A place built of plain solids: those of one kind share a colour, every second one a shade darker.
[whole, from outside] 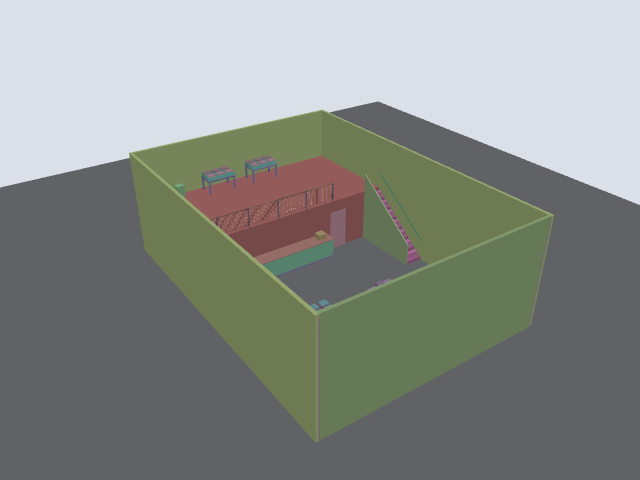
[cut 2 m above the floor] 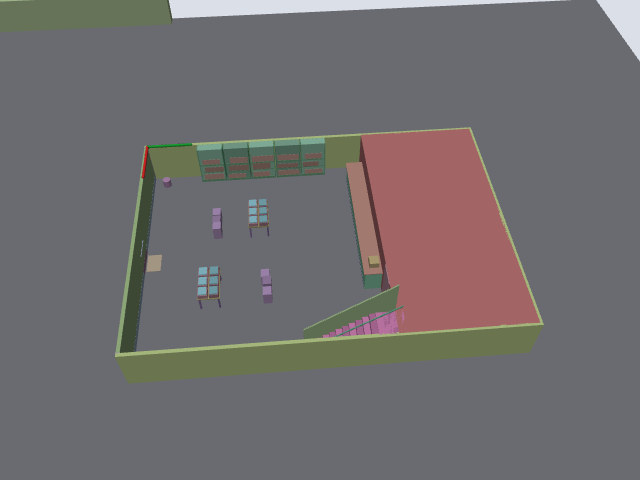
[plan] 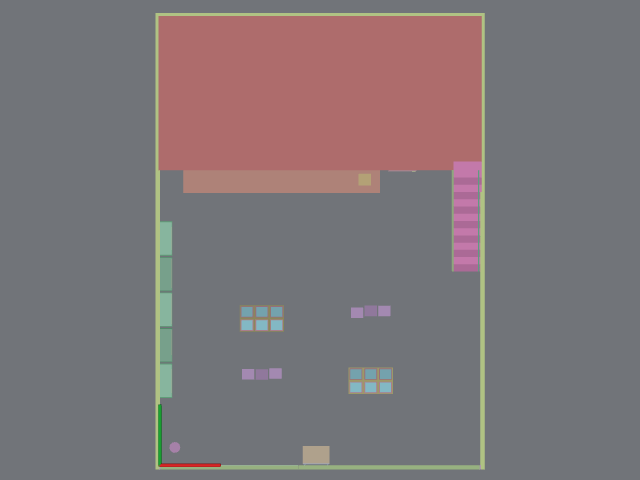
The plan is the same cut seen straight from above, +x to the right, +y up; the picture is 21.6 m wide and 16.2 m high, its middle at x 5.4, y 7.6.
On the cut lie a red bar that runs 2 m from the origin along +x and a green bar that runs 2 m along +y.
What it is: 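A farm shop in a converted barn at street level behind a glazed front, one room two levels high, with a raised rear level reached by one straight flight, fitted out in the 1990s to 2020s; 10.8 x 15.1 m, 5.32 m high throughout; its front glazed onto the street; the raised level 2.65 m over the floor, over the rear 5.2 m, open to the hall behind a guard 1.0 m high along its edge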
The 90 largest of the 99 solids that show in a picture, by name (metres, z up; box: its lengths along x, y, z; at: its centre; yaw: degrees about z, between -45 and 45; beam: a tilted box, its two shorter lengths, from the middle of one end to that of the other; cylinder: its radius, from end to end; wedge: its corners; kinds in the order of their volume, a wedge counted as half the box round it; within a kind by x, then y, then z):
{
 "upper_1": {"box": [10.91, 5.21, 2.71], "at": [5.41, 12.55, 1.3]},
 "wall_1": {"box": [0.15, 15.41, 5.37], "at": [-0.07, 7.55, 2.63]},
 "wall_2": {"box": [11.11, 0.15, 5.37], "at": [5.41, 15.19, 2.63]},
 "wall_3": {"box": [0.15, 15.41, 5.37], "at": [10.88, 7.55, 2.63]},
 "street_hedge_1": {"box": [0.6, 15.85, 2.25], "at": [-14.2, -8.07, 1.07]},
 "stair_step_1": {"box": [0.96, 0.49, 0.23], "at": [10.38, 6.78, 0.06]},
 "stair_step_2": {"box": [0.96, 0.49, 0.4], "at": [10.38, 7.02, 0.15]},
 "stair_step_3": {"box": [0.96, 0.49, 0.58], "at": [10.38, 7.27, 0.24]},
 "stair_step_4": {"box": [0.96, 0.49, 0.76], "at": [10.38, 7.51, 0.33]},
 "stair_step_5": {"box": [0.96, 0.49, 0.94], "at": [10.38, 7.75, 0.42]},
 "stair_step_6": {"box": [0.96, 0.49, 1.11], "at": [10.38, 8.0, 0.51]},
 "stair_step_7": {"box": [0.96, 0.49, 1.29], "at": [10.38, 8.24, 0.59]},
 "stair_step_8": {"box": [0.96, 0.49, 1.47], "at": [10.38, 8.49, 0.68]},
 "stair_step_9": {"box": [0.96, 0.49, 1.64], "at": [10.38, 8.73, 0.77]},
 "stair_step_10": {"box": [0.96, 0.49, 1.82], "at": [10.38, 8.97, 0.86]},
 "stair_step_11": {"box": [0.96, 0.49, 2.0], "at": [10.38, 9.22, 0.95]},
 "stair_step_12": {"box": [0.96, 0.49, 2.17], "at": [10.38, 9.46, 1.04]},
 "stair_step_13": {"box": [0.96, 0.49, 2.35], "at": [10.38, 9.71, 1.13]},
 "stair_step_14": {"box": [0.96, 0.54, 2.53], "at": [10.38, 9.98, 1.21]},
 "window_wall_1": {"box": [4.67, 0.15, 5.37], "at": [2.33, -0.07, 2.63]},
 "window_wall_2": {"box": [1.2, 0.15, 5.37], "at": [5.27, -0.07, 2.63]},
 "window_wall_3": {"box": [4.94, 0.15, 5.37], "at": [8.34, -0.07, 2.63]},
 "shelves_body_1": {"box": [0.4, 1.16, 2.1], "at": [0.2, 2.85, 1.0]},
 "shelves_body_2": {"box": [0.4, 1.16, 2.1], "at": [0.2, 4.05, 1.0]},
 "shelves_body_3": {"box": [0.4, 1.16, 2.1], "at": [0.2, 5.25, 1.0]},
 "shelves_body_4": {"box": [0.4, 1.16, 2.1], "at": [0.2, 6.45, 1.0]},
 "shelves_body_5": {"box": [0.4, 1.16, 2.1], "at": [0.2, 7.65, 1.0]},
 "counter_1": {"box": [6.61, 0.7, 1.05], "at": [4.11, 9.59, 0.47]},
 "shelves_goods_1": {"box": [0.41, 0.81, 0.3], "at": [0.2, 2.85, 1.24]},
 "shelves_goods_2": {"box": [0.41, 0.93, 0.34], "at": [0.2, 2.88, 0.3]},
 "shelves_goods_3": {"box": [0.41, 0.88, 0.3], "at": [0.2, 2.93, 0.76]},
 "shelves_goods_4": {"box": [0.41, 0.83, 0.28], "at": [0.2, 3.97, 0.27]},
 "shelves_goods_5": {"box": [0.41, 0.93, 0.33], "at": [0.2, 4.1, 0.78]},
 "shelves_goods_6": {"box": [0.41, 0.84, 0.35], "at": [0.2, 4.13, 1.27]},
 "shelves_goods_7": {"box": [0.41, 0.82, 0.32], "at": [0.2, 5.16, 0.29]},
 "shelves_goods_8": {"box": [0.41, 0.85, 0.39], "at": [0.2, 5.18, 0.81]},
 "shelves_goods_9": {"box": [0.41, 1.03, 0.36], "at": [0.2, 5.26, 1.27]},
 "shelves_goods_10": {"box": [0.41, 0.99, 0.26], "at": [0.2, 6.42, 0.74]},
 "shelves_goods_11": {"box": [0.41, 1.03, 0.32], "at": [0.2, 6.46, 0.29]},
 "shelves_goods_12": {"box": [0.41, 1.0, 0.35], "at": [0.2, 6.47, 1.27]},
 "shelves_goods_13": {"box": [0.41, 0.77, 0.29], "at": [0.2, 7.54, 0.75]},
 "shelves_goods_14": {"box": [0.41, 0.79, 0.34], "at": [0.2, 7.65, 1.26]},
 "shelves_goods_15": {"box": [0.41, 0.86, 0.28], "at": [0.2, 7.66, 0.27]},
 "sack_1": {"box": [0.42, 0.36, 0.63], "at": [2.98, 3.07, 0.27]},
 "sack_2": {"box": [0.42, 0.36, 0.63], "at": [3.44, 3.06, 0.26]},
 "sack_3": {"box": [0.42, 0.36, 0.72], "at": [3.9, 3.09, 0.31]},
 "sack_4": {"box": [0.42, 0.36, 0.64], "at": [6.65, 5.14, 0.27]},
 "sack_5": {"box": [0.42, 0.36, 0.78], "at": [7.11, 5.21, 0.34]},
 "sack_6": {"box": [0.42, 0.36, 0.67], "at": [7.57, 5.2, 0.29]},
 "shelves_shelf_1": {"box": [0.41, 1.1, 0.18], "at": [0.21, 2.85, 0.04]},
 "shelves_shelf_2": {"box": [0.41, 1.1, 0.18], "at": [0.21, 4.05, 0.04]},
 "shelves_shelf_3": {"box": [0.41, 1.1, 0.18], "at": [0.21, 5.25, 0.04]},
 "shelves_shelf_4": {"box": [0.41, 1.1, 0.18], "at": [0.21, 6.45, 0.04]},
 "shelves_shelf_5": {"box": [0.41, 1.1, 0.18], "at": [0.21, 7.65, 0.04]},
 "stair_guard_1": {"wedge": [[9.85, 6.53, -0.02], [9.85, 6.53, 1.13], [9.85, 9.96, -0.02], [9.85, 9.96, 3.61], [9.91, 6.53, -0.02], [9.91, 6.53, 1.13], [9.91, 9.96, -0.02], [9.91, 9.96, 3.61]]},
 "crate_1": {"box": [0.44, 0.39, 0.2], "at": [3.44, 4.72, 0.82]},
 "crate_2": {"box": [0.44, 0.39, 0.2], "at": [3.44, 5.17, 0.82]},
 "crate_3": {"box": [0.44, 0.39, 0.2], "at": [3.94, 4.72, 0.82]},
 "crate_4": {"box": [0.44, 0.39, 0.2], "at": [3.94, 5.17, 0.82]},
 "crate_5": {"box": [0.44, 0.39, 0.2], "at": [7.11, 2.62, 0.82]},
 "crate_6": {"box": [0.44, 0.39, 0.2], "at": [7.11, 3.08, 0.82]},
 "crate_7": {"box": [0.44, 0.39, 0.2], "at": [7.61, 2.62, 0.82]},
 "crate_8": {"box": [0.44, 0.39, 0.2], "at": [7.61, 3.08, 0.82]},
 "counter_top_1": {"box": [6.65, 0.78, 0.04], "at": [4.11, 9.57, 1.02]},
 "stallriser_1": {"box": [4.67, 0.05, 0.35], "at": [2.33, -0.02, 0.12]},
 "stallriser_2": {"box": [4.94, 0.05, 0.35], "at": [8.34, -0.02, 0.12]},
 "stair_wall_rail_1": {"wedge": [[10.73, 6.53, 1.08], [10.73, 6.53, 1.13], [10.73, 9.95, 3.56], [10.73, 9.95, 3.61], [10.78, 6.53, 1.08], [10.78, 6.53, 1.13], [10.78, 9.95, 3.56], [10.78, 9.95, 3.61]]},
 "upper_crate_1": {"box": [0.44, 0.39, 0.2], "at": [3.45, 14.28, 3.48]},
 "upper_crate_2": {"box": [0.44, 0.39, 0.2], "at": [3.95, 14.28, 3.48]},
 "upper_crate_3": {"box": [0.44, 0.39, 0.2], "at": [4.45, 14.28, 3.48]},
 "upper_crate_4": {"box": [0.44, 0.39, 0.2], "at": [5.95, 14.28, 3.48]},
 "top_1": {"box": [1.5, 0.9, 0.05], "at": [3.44, 4.95, 0.69]},
 "top_2": {"box": [1.5, 0.9, 0.05], "at": [7.11, 2.85, 0.69]},
 "upper_top_1": {"box": [1.5, 0.9, 0.05], "at": [3.95, 14.5, 3.35]},
 "upper_top_2": {"box": [1.5, 0.9, 0.05], "at": [6.45, 14.5, 3.35]},
 "upper_sack_1": {"box": [0.42, 0.36, 0.67], "at": [1.91, 14.77, 2.94]},
 "front_corner_1": {"box": [0.04, 0.17, 5.22], "at": [0.0, -0.07, 2.56]},
 "front_corner_2": {"box": [0.04, 0.17, 5.22], "at": [10.81, -0.07, 2.56]},
 "service_door_1": {"box": [0.95, 0.03, 2.1], "at": [8.19, 9.94, 1.0]},
 "till_1": {"box": [0.42, 0.4, 0.28], "at": [6.91, 9.64, 1.18]},
 "plant_pot_1": {"cylinder": 0.18, "from": [0.5, 0.6, 0.0], "to": [0.5, 0.6, 0.38]},
 "door_mat_1": {"box": [0.9, 0.6, 0.07], "at": [5.27, 0.35, -0.02]},
 "fruit_1": {"box": [0.38, 0.33, 0.05], "at": [2.94, 4.72, 0.94]},
 "fruit_2": {"box": [0.38, 0.33, 0.05], "at": [2.94, 5.17, 0.94]},
 "fruit_3": {"box": [0.38, 0.33, 0.05], "at": [3.44, 4.72, 0.94]},
 "fruit_4": {"box": [0.38, 0.33, 0.05], "at": [3.44, 5.17, 0.94]},
 "fruit_5": {"box": [0.38, 0.33, 0.05], "at": [3.94, 4.72, 0.94]},
 "shelves_cheek_1": {"box": [0.41, 0.032, 2.1], "at": [0.21, 3.42, 1.0]},
 "street_door_kick_1": {"box": [1.2, 0.05, 0.35], "at": [5.27, -0.02, 0.12]},
 "counter_kick_1": {"box": [6.61, 0.012, 0.15], "at": [4.11, 9.23, 0.03]}
}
